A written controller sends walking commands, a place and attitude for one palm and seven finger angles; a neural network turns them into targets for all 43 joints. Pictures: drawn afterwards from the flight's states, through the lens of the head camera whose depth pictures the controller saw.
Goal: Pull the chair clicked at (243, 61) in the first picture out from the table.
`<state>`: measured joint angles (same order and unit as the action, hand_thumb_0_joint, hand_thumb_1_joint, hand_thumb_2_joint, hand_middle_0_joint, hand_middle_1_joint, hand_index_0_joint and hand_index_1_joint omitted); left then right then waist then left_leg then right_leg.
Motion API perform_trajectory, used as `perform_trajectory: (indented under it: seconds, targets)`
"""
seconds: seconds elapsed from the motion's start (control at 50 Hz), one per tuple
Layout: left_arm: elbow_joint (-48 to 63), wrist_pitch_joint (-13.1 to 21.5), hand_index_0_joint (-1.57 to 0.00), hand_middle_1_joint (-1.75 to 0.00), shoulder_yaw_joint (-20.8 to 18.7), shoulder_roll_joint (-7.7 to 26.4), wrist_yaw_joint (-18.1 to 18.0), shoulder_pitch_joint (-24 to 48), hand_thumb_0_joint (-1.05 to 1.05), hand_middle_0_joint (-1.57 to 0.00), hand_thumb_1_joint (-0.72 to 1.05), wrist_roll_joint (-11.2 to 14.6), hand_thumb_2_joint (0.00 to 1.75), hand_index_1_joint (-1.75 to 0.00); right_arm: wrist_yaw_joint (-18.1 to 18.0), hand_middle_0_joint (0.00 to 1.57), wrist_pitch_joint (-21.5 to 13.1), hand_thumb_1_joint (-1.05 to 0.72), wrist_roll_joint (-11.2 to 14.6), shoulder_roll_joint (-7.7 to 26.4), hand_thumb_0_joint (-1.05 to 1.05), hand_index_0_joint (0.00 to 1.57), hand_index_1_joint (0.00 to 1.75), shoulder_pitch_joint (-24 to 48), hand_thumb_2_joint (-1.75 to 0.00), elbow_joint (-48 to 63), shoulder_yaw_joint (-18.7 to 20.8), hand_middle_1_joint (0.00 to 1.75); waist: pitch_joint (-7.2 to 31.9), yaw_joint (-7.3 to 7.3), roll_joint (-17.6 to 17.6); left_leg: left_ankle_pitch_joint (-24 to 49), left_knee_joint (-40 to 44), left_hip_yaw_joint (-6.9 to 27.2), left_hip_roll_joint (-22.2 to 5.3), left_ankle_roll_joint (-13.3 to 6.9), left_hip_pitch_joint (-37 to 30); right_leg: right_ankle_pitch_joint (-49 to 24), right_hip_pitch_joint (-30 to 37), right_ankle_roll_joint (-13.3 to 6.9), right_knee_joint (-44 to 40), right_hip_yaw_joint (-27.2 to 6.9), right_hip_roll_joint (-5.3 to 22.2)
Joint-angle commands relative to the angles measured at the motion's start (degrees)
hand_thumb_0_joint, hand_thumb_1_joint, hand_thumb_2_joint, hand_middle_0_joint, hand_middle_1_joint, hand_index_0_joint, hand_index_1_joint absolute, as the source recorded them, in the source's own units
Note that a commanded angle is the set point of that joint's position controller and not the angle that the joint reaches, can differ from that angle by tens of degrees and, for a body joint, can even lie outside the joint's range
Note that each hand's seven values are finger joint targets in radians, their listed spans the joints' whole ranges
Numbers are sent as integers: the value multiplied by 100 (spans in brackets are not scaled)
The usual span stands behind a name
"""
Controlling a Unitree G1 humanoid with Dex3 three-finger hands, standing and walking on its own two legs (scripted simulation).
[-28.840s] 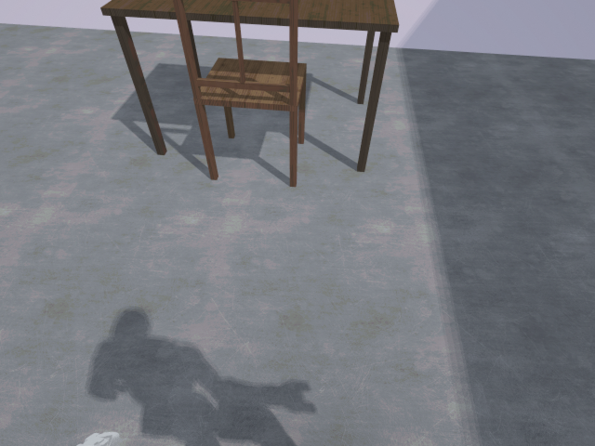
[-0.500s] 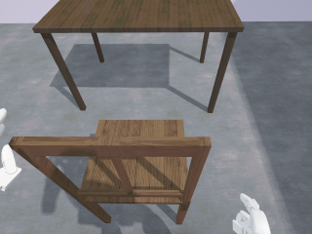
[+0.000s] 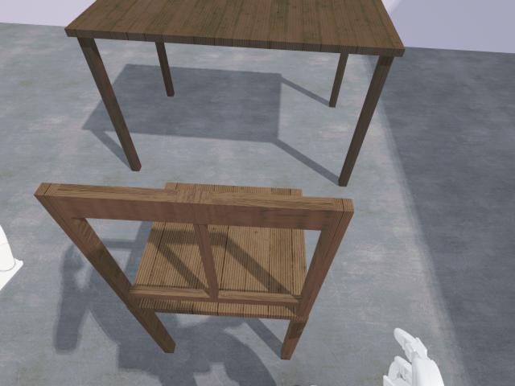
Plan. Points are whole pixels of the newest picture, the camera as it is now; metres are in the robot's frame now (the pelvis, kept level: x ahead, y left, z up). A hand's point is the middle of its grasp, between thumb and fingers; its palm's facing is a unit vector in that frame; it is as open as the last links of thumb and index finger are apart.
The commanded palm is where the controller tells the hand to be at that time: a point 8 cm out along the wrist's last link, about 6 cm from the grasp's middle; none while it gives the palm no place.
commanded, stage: step back with the hand held close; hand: left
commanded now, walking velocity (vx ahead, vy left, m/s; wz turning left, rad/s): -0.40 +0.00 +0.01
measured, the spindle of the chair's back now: (208, 263) +0.34 +0.11 -0.07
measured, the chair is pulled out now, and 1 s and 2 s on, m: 0.69 0.69 0.69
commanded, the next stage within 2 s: stop stepping back and stand still in 1.08 s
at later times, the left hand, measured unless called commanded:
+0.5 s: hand (15, 275) +0.19 +0.26 +0.18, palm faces +0.48 -0.72 -0.50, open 7.4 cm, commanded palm +0.13 +0.29 +0.19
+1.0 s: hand (10, 343) +0.13 +0.23 +0.19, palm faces +0.39 -0.77 -0.49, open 7.4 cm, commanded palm +0.06 +0.27 +0.19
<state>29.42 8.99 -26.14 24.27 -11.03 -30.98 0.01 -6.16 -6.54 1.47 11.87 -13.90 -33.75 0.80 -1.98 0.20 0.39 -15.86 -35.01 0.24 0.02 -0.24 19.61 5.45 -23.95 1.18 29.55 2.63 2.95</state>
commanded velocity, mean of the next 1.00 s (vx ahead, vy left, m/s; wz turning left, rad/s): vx -0.40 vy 0.00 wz -0.02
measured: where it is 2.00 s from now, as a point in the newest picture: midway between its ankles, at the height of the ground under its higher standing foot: outside the picture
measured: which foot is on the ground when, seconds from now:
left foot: down 0.00-0.98, up 1.00-1.00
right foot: down 0.00-0.70, up 0.72-0.90, down 0.92-1.00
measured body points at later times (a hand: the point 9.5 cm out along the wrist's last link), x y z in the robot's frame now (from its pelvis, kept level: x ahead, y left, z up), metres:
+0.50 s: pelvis -0.01 -0.01 -0.01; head +0.03 +0.01 +0.44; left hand +0.16 +0.30 +0.20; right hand +0.17 -0.24 -0.09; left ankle +0.03 +0.12 -0.73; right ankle +0.08 -0.14 -0.73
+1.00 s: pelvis -0.09 -0.03 +0.00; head -0.04 -0.02 +0.45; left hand +0.10 +0.26 +0.21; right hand +0.08 -0.25 -0.09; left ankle -0.03 +0.12 -0.72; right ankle -0.09 -0.16 -0.73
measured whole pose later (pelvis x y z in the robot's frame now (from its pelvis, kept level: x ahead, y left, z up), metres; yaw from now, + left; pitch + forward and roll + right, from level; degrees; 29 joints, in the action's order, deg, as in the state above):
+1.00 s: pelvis -0.09 -0.03 +0.00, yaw -2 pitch +2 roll -3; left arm 31.7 14.1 -26.3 24.1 -8.1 -28.6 2.0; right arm -3.0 -8.6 -0.2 9.6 -7.7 -38.5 0.5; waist -3.6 -1.1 -1.8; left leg -14.3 -38.2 0.7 -6.2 2.1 25.8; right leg 14.6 -17.3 0.8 29.7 2.5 -0.9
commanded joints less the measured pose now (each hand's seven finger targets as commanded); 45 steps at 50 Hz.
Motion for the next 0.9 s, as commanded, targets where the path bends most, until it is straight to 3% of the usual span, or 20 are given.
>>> perform_trajectory:
  seconds: [0.0,0.12,0.18,0.26,0.3,0.38,0.42,0.46,0.48,0.52,0.54,0.58,0.62,0.64,0.66,0.68,0.7,0.78,0.82,0.88]
  targets:
    - [1185,464,-20,-30,-755,923,-80,234,0,-20,90,-46,90,-30,10,20,-385,-90,-23,746,0,20,30,549,-90,880,304,30,426,-95,-667,-1988,1485,754,-858,-482,2590,247,2379,-72,612,-635,147]
    - [1324,418,-20,-30,-678,1058,-85,351,0,-20,90,100,90,-30,103,20,-288,-90,-129,710,0,20,30,487,-90,620,292,30,819,-26,603,-1193,-168,241,-132,-121,436,1231,381,-547,-1168,-1450,1041]
    - [1434,422,-20,-30,-785,1095,-107,75,0,-20,90,108,90,-30,91,20,-198,-90,-134,734,0,20,30,635,-90,590,282,30,982,-31,182,-867,497,539,-393,-212,369,1061,531,-411,-804,-1050,765]
    - [1485,538,-20,-30,-992,1022,-101,-41,0,-20,90,-13,90,-30,32,20,-270,-90,-56,770,0,20,30,753,-90,810,314,30,874,-46,-1340,-1801,1815,1128,-1235,-615,2550,592,2325,-2,1064,-338,-43]
    - [1525,580,-20,-30,-964,1002,-57,29,0,-20,90,3,90,-30,12,20,-352,-90,-45,690,0,20,30,693,-90,798,358,30,859,-66,-953,-596,1343,1065,-1174,-525,2318,-470,2191,-34,1215,-378,-45]
    - [1616,686,-20,-30,-911,989,42,91,0,-20,90,98,90,-30,42,20,-448,-90,-172,709,0,20,30,617,-90,556,361,30,1041,-25,-1037,1326,934,904,-1247,-451,1241,-374,1477,-120,1209,-463,64]
    - [1638,712,-20,-30,-820,918,78,142,0,-20,90,120,90,-30,82,20,-476,-90,-178,708,0,20,30,613,-90,536,367,30,1071,-41,-932,1086,695,810,-1226,-423,1215,-158,1438,-172,1157,-537,110]
    - [1529,672,-20,-30,-767,881,83,168,0,-20,90,176,90,-30,98,20,-421,-90,-145,635,0,20,30,585,-90,528,360,30,1082,-19,-408,357,166,556,-844,-271,1113,-732,1239,-328,633,-936,401]
    - [1495,671,-20,-30,-848,1034,75,240,0,-20,90,148,90,-30,103,20,-376,-90,-156,642,0,20,30,545,-90,509,417,30,1046,22,142,-509,-367,359,-420,-119,1049,-866,904,-495,-68,-1548,771]
    - [1349,578,-20,-30,-859,1209,26,251,0,-20,90,190,90,-30,162,20,-236,-90,-164,558,0,20,30,481,-90,446,436,30,1148,25,1229,-1379,-1876,72,177,124,329,581,81,-1010,-1546,-2376,1759]
    - [1315,516,-20,-30,-1006,1347,-19,143,0,-20,90,193,90,-30,174,20,-141,-90,-187,555,0,20,30,609,-90,439,428,30,1196,-25,1164,-1411,-2399,160,157,122,209,482,17,-1243,-1674,-2469,1929]
    - [1365,505,-20,-30,-1028,1216,5,-48,0,-20,90,170,90,-30,177,20,-48,-90,-151,431,0,20,30,752,-90,598,273,30,1128,-9,1057,-1518,-1578,266,-44,43,261,-249,370,-1076,-1187,-1734,1606]
    - [1434,567,-20,-30,-1054,1188,14,-384,0,-20,90,184,90,-30,127,20,18,-90,-145,470,0,20,30,704,-90,572,179,30,1078,51,580,-823,539,19,-60,-39,-105,-141,594,-551,-657,-1111,1020]
    - [1541,652,-20,-30,-1119,1288,-2,-438,0,-20,90,183,90,-30,80,20,-1,-90,-173,644,0,20,30,838,-90,538,275,30,943,28,-264,-471,1494,535,-572,-262,81,74,691,-297,-33,-887,592]
    - [1716,761,-20,-30,-981,1075,18,-456,0,-20,90,126,90,-30,93,20,-99,-90,-177,680,0,20,30,810,-90,624,287,30,982,-12,-1382,219,1770,1352,-1459,-635,495,434,820,-15,1050,-401,40]
    - [1874,787,-20,-30,-1074,1172,7,-332,0,-20,90,124,90,-30,90,20,-243,-90,-177,657,0,20,30,868,-90,611,367,30,1096,-38,-1599,1074,1674,1331,-1887,-808,763,1497,830,73,1912,-239,-176]
    - [1906,830,-20,-30,-1107,1165,29,-294,0,-20,90,166,90,-30,117,20,-389,-90,-164,622,0,20,30,704,-90,624,405,30,1205,65,-1748,930,1791,1349,-2014,-854,1044,2075,822,-1,2732,-364,-261]
    - [1905,873,-20,-30,-790,942,62,51,0,-20,90,248,90,-30,187,20,-619,-90,-212,681,0,20,30,457,-90,231,463,30,1011,-10,-1328,4357,806,892,-1813,-704,-987,1927,-173,-82,1539,-304,-134]
    - [1650,859,-20,-30,-658,882,119,85,0,-20,90,253,90,-30,234,20,-681,-90,-227,725,0,20,30,516,-90,191,405,30,1025,-24,-1499,4177,700,904,-1789,-568,-1186,1388,196,-131,551,-255,-81]
    - [1242,820,-20,-30,-643,911,209,163,0,-20,90,206,90,-30,239,20,-613,-90,-231,776,0,20,30,696,-90,200,337,30,883,-72,-1128,2732,436,722,-1574,-334,-647,137,967,-111,-563,-74,-7]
